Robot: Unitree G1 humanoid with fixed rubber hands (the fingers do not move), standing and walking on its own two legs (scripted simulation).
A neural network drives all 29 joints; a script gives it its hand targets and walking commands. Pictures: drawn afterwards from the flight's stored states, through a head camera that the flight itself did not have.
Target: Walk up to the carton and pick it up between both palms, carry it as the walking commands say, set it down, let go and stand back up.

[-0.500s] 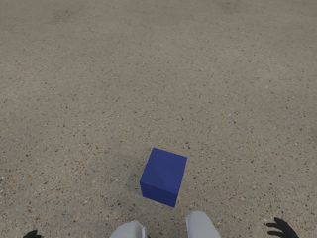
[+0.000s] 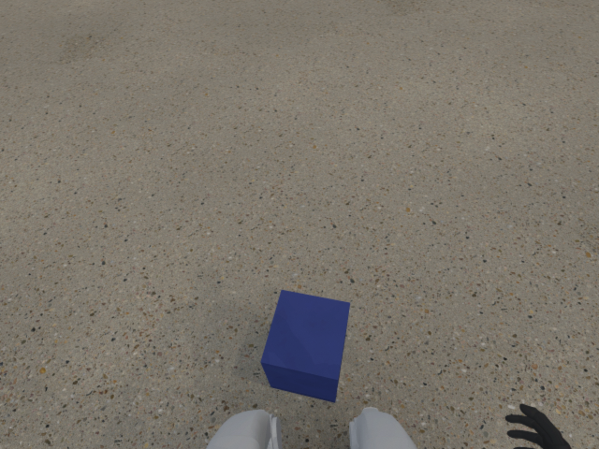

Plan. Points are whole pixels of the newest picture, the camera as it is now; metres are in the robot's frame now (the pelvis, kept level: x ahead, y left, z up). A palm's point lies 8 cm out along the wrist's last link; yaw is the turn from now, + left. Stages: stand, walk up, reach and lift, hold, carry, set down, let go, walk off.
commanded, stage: walk up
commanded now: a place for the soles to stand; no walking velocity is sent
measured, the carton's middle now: (308, 347) +0.45 +0.01 -0.60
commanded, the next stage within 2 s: none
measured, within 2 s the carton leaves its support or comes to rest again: neither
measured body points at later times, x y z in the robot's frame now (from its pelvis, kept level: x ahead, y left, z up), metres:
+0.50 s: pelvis +0.03 +0.12 +0.02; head +0.06 +0.12 +0.47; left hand +0.11 +0.46 -0.08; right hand +0.08 -0.22 -0.08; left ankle +0.03 +0.18 -0.69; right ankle +0.05 -0.06 -0.63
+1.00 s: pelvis +0.04 +0.21 -0.01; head +0.06 +0.21 +0.44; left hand +0.16 +0.54 -0.10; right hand +0.10 -0.12 -0.11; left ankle +0.08 +0.28 -0.69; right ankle +0.06 +0.02 -0.63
